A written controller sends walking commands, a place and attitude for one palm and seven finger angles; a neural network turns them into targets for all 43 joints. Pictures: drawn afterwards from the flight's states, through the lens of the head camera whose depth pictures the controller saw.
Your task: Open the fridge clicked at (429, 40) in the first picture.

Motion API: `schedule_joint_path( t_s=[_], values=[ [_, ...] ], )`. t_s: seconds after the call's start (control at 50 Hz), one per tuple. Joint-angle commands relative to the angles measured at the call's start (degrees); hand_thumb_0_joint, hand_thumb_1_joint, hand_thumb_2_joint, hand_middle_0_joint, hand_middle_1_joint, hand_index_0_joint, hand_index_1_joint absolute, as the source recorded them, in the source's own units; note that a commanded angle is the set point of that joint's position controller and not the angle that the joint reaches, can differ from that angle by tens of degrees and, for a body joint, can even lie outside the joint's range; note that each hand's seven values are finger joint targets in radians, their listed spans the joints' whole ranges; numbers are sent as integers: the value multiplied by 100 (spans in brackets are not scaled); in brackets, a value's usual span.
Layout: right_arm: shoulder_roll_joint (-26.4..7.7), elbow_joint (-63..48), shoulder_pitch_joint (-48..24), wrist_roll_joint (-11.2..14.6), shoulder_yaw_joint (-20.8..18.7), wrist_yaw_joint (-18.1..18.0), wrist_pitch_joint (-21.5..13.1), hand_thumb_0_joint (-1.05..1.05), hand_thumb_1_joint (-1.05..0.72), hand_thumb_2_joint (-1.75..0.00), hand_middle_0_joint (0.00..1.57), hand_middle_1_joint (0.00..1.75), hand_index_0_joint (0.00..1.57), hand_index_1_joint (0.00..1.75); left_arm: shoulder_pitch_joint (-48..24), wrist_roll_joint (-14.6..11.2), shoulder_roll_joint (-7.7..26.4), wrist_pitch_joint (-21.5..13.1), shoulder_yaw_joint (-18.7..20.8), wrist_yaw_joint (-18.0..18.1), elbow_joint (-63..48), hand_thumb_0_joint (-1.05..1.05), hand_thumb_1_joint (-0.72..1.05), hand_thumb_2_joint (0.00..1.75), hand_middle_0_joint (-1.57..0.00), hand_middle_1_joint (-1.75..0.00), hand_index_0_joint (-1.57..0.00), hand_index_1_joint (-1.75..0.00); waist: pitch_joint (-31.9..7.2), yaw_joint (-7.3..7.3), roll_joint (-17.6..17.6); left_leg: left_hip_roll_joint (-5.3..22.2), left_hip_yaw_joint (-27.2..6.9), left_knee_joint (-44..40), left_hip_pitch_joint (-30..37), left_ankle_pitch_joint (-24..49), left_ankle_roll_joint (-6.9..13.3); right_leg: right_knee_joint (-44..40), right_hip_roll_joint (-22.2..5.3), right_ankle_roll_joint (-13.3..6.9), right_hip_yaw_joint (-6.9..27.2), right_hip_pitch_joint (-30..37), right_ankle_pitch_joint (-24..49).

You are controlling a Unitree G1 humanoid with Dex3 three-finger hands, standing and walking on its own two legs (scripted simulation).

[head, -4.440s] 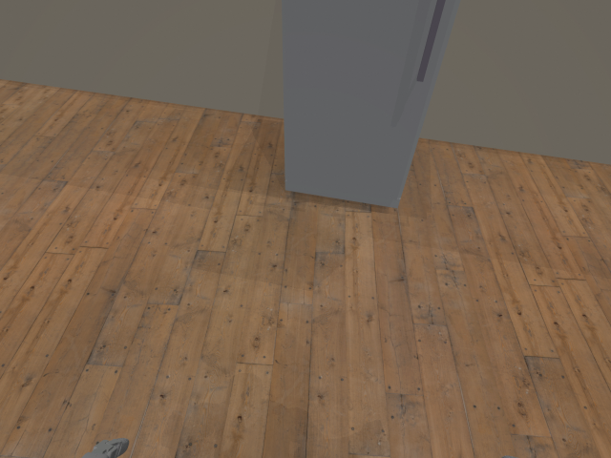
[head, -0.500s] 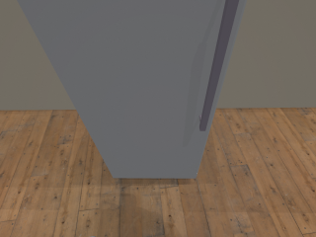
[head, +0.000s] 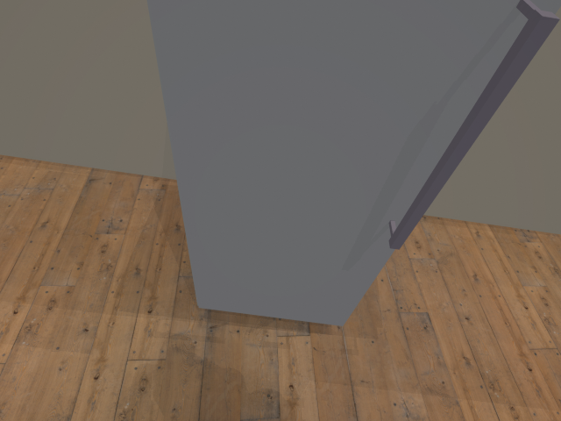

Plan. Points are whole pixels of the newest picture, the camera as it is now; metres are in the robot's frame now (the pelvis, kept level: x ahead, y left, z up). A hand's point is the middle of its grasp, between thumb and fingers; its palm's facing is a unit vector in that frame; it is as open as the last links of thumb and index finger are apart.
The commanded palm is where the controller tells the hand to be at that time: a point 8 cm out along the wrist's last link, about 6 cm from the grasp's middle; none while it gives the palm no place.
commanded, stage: come to a stop and stand still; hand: right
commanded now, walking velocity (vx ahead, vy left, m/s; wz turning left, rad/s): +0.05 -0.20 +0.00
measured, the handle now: (443, 157) +0.51 -0.22 +0.13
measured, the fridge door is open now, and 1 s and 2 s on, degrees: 0 0 0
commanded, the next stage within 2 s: none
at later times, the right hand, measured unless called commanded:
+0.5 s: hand out of the picture -0.06 -0.24 -0.17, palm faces +0.08 +0.98 -0.20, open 7.4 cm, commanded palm none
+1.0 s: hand out of the picture +0.04 -0.17 -0.17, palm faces +0.04 +0.97 -0.24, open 7.2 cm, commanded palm none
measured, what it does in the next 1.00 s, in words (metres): steps on the spot: right foot, then left foot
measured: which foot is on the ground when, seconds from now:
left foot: down 0.00-0.36, up 0.38-0.70, down 0.72-1.00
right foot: up 0.00-0.34, down 0.36-1.00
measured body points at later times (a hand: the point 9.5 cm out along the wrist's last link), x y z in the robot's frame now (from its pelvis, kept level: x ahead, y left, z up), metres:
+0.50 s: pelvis -0.05 -0.04 +0.01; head -0.06 -0.06 +0.46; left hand -0.03 +0.18 -0.14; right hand -0.07 -0.29 -0.16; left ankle -0.02 +0.08 -0.69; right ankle -0.08 -0.17 -0.74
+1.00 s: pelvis -0.01 +0.01 -0.01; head +0.00 +0.03 +0.44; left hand +0.00 +0.22 -0.18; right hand +0.04 -0.22 -0.15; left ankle -0.03 +0.08 -0.74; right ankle -0.03 -0.10 -0.74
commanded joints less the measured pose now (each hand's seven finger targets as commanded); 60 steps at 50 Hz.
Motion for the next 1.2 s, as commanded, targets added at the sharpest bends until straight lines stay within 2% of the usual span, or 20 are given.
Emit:
schedule_joint_path(
  t_s=[0.0,0.2,0.28,0.3,0.34,0.36,0.46,0.58,0.64,0.66,0.68,0.7,0.74,0.78,0.82,0.88,0.94,1.02,1.1,1.18],
  values=[
    [-1183,-264,417,41,-348,-115,-152,0,-90,-90,20,30,20,30,135,16,371,-105,28,-40,-332,0,90,90,-20,-30,-20,-30,-382,-291,1128,1588,-1468,-1390,857,1294,568,482,-109,136,331,-619,313],
    [-1355,-126,540,-61,-404,-64,-86,0,-90,-90,20,30,20,30,116,-37,241,-170,-80,-78,-430,0,90,90,-20,-30,-20,-30,-338,-388,1545,1475,-1626,-1903,355,-675,573,-1399,-58,54,-52,386,-144],
    [-1239,-42,187,4,-349,-35,-24,0,-90,-90,20,30,20,30,1061,-41,102,-307,-170,-26,-86,0,90,90,-20,-30,-20,-30,-501,89,1469,915,-1137,-1785,-541,-1562,93,-3215,124,-75,-347,2027,677],
    [-1049,-15,188,49,-287,-15,-3,0,-90,-90,20,30,20,30,1236,-31,230,-357,-165,15,-2,0,90,90,-20,-30,-20,-30,-467,158,929,650,-885,-1415,-975,-1795,-112,-3607,-53,-102,-160,2445,637],
    [-467,-76,320,97,-149,33,30,0,-90,-90,20,30,20,30,899,43,899,-401,-67,81,-198,0,90,90,-20,-30,-20,-30,163,104,-1303,-131,-10,539,-1382,-1355,-432,-5178,-1806,-617,2094,1217,-1785],
    [-504,-80,184,58,-166,50,37,0,-90,-90,20,30,20,30,501,78,993,-380,-92,111,-357,0,90,90,-20,-30,-20,-30,655,33,-1062,-44,-292,1117,-1272,-1164,-384,-5496,-2068,-896,2360,329,-2142],
    [-558,353,669,-8,-229,206,1,0,-90,-90,20,30,20,30,331,24,591,-535,-201,188,-243,0,90,90,-20,-30,-20,-30,663,-160,-586,-103,-413,2463,-1507,-313,-431,-5042,-1237,-696,1111,841,-320],
    [-444,92,99,45,-157,195,-49,0,-90,-90,20,30,20,30,1065,71,508,-577,-139,252,61,0,90,90,-20,-30,-20,-30,306,192,-626,70,-300,1325,-1358,-881,-482,-4350,-1555,-1038,1053,1863,2275],
    [-344,181,326,96,-121,162,-126,0,-90,-90,20,30,20,30,970,56,511,-554,-134,247,136,0,90,90,-20,-30,-20,-30,8,82,-710,-140,-85,166,-324,-780,-399,-3758,-1397,-949,900,1692,3250],
    [-316,305,591,103,-133,155,-153,0,-90,-90,20,30,20,30,914,30,506,-548,-136,246,154,0,90,90,-20,-30,-20,-30,-175,-58,-608,-174,-30,-439,215,-160,-390,-3505,-1238,-784,766,1525,3036],
    [-643,805,1446,74,-105,-132,-246,0,-90,-90,20,30,20,30,-22,-110,609,-665,-130,152,-134,0,90,90,-20,-30,-20,-30,-189,-620,-126,415,-951,-727,736,1086,-111,-2074,-1038,-309,67,626,2353],
    [-1009,586,1369,37,-137,-83,-327,0,-90,-90,20,30,20,30,244,-37,-95,-580,-255,72,-415,0,90,90,-20,-30,-20,-30,-158,-292,1270,1023,-1703,-1359,555,740,111,-1521,-176,-178,-184,2,-179],
    [-962,438,957,22,-60,-69,-455,0,-90,-90,20,30,20,30,643,12,-357,-538,-317,14,-397,0,90,90,-20,-30,-20,-30,-585,-92,823,1311,-1589,-1292,780,1434,662,-1133,-155,-161,-171,171,-620],
    [-701,370,819,31,-108,-136,-511,0,-90,-90,20,30,20,30,834,-3,-190,-535,-302,13,-242,0,90,90,-20,-30,-20,-30,-998,15,1687,1051,-1352,-821,1395,3370,734,-606,-182,-184,-9,-57,-353],
    [-609,298,611,48,-71,-176,-466,0,-90,-90,20,30,20,30,784,-52,-227,-539,-343,55,-272,0,90,90,-20,-30,-20,-30,-1007,31,1359,1051,-1133,-678,1405,3889,854,-1019,-189,-153,-52,139,-275],
    [-633,233,362,95,-37,-156,-378,0,-90,-90,20,30,20,30,968,-29,-366,-555,-405,78,-85,0,90,90,-20,-30,-20,-30,-573,156,607,773,-850,-496,566,2456,570,-2665,-59,-102,-159,1227,803],
    [-359,252,559,117,26,-127,-284,0,-90,-90,20,30,20,30,996,25,17,-634,-373,123,-34,0,90,90,-20,-30,-20,-30,-137,-19,-489,161,-584,-361,259,704,89,-3232,-904,-482,588,1176,2655],
    [-620,270,581,105,33,-106,-328,0,-90,-90,20,30,20,30,585,-27,109,-570,-415,180,-66,0,90,90,-20,-30,-20,-30,422,-68,-6,365,-885,-785,289,1327,162,-3283,-591,-394,402,971,2194],
    [-807,164,757,111,-51,-161,-315,0,-90,-90,20,30,20,30,732,-50,127,-486,-370,204,-141,0,90,90,-20,-30,-20,-30,-339,-45,488,702,-1023,-409,918,3298,194,-3026,-498,-260,144,1272,2612],
    [-983,81,912,75,-136,-189,-260,0,-90,-90,20,30,20,30,542,-38,163,-380,-308,185,-341,0,90,90,-20,-30,-20,-30,-485,-143,1021,1171,-1401,-401,1389,4516,404,-2518,-177,-132,-87,678,1163]
  ],
)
